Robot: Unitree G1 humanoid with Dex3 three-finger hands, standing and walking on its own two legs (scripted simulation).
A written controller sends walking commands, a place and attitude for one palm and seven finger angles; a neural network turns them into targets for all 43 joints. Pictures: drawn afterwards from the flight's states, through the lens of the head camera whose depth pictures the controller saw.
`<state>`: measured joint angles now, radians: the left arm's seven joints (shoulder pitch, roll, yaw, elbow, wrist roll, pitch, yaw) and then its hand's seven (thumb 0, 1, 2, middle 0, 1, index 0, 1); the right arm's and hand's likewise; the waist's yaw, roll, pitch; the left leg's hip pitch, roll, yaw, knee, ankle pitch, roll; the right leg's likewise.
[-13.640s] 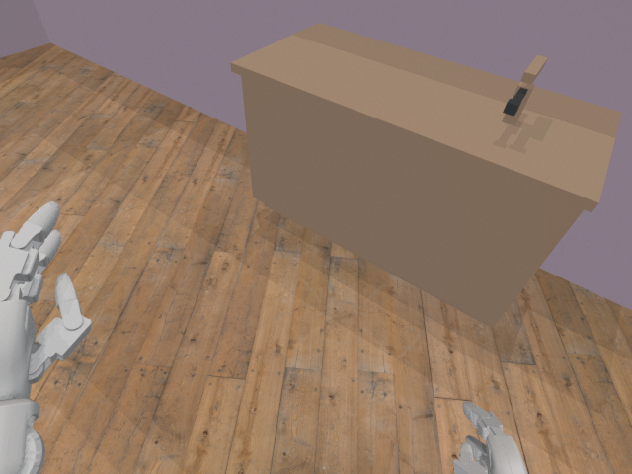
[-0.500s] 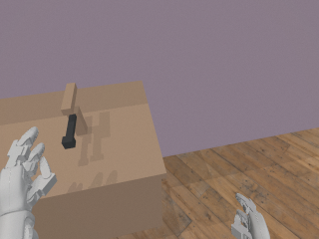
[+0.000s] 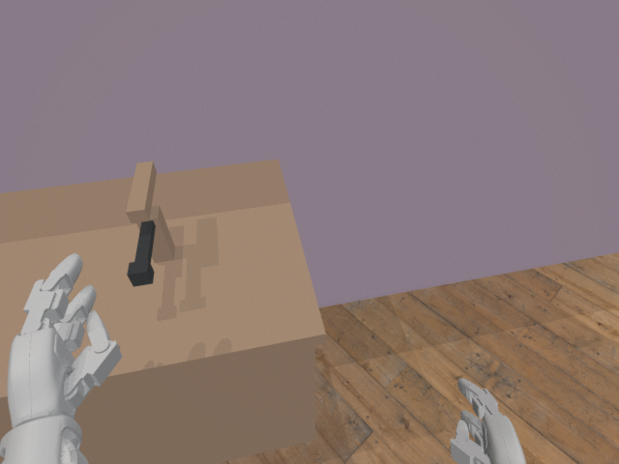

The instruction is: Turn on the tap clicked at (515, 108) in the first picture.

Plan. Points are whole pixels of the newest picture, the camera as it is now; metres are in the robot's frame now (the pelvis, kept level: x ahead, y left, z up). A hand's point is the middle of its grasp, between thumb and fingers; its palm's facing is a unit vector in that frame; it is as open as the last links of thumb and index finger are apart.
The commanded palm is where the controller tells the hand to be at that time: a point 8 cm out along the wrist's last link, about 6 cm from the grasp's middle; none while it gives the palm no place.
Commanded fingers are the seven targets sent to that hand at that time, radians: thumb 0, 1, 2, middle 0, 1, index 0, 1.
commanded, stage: turn the palm inward beside the body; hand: left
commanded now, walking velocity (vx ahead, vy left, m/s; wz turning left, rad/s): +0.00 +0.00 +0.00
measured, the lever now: (141, 273) +0.35 +0.31 +0.05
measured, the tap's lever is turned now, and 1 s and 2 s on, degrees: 0 0 0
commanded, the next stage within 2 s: reach beside the lever's end, fingers flat in 0.36 s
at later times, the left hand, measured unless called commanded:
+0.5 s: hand (142, 347) +0.19 +0.20 +0.13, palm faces +0.48 -0.87 -0.12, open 7.4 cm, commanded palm +0.14 +0.25 +0.14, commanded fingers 0.00 0.90 0.90 -0.20 -0.30 -0.20 -0.30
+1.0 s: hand (138, 327) +0.23 +0.23 +0.10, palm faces +0.51 -0.85 -0.14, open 7.4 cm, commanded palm +0.18 +0.28 +0.11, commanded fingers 0.00 0.90 0.90 -0.19 -0.28 -0.19 -0.28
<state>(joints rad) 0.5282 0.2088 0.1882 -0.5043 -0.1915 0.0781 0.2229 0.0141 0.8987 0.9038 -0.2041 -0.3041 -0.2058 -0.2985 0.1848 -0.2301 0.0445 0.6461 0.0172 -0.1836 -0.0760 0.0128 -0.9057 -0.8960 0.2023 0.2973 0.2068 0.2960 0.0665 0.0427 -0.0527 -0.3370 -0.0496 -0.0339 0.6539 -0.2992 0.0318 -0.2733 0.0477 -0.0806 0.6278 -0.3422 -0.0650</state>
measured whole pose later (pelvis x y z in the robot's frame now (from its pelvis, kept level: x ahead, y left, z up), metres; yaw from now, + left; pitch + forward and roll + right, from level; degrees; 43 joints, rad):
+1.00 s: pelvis +0.02 -0.03 +0.00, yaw +0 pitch +2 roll +0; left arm 0.41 0.22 0.28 -0.23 -0.23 0.00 0.19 0.01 0.90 0.90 -0.20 -0.30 -0.21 -0.30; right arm 0.19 -0.24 0.02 0.68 0.03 -0.16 -0.09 0.01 -0.91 -0.90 0.20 0.30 0.21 0.30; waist 0.04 0.04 -0.06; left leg -0.35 -0.03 -0.04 0.64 -0.32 0.00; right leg -0.30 0.07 -0.09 0.62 -0.36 -0.10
